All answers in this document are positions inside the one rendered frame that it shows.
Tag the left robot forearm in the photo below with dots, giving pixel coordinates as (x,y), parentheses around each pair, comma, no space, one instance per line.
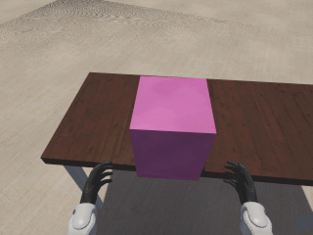
(83,220)

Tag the robot right hand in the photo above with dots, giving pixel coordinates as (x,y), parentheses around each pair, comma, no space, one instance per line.
(244,184)

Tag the table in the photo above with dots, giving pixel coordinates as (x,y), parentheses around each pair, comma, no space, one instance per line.
(265,126)

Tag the carton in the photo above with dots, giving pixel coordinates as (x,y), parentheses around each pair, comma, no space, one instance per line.
(172,128)

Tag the robot left hand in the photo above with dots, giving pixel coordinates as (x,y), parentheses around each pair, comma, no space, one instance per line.
(93,184)

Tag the right robot forearm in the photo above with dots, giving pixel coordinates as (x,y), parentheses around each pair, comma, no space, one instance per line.
(254,220)

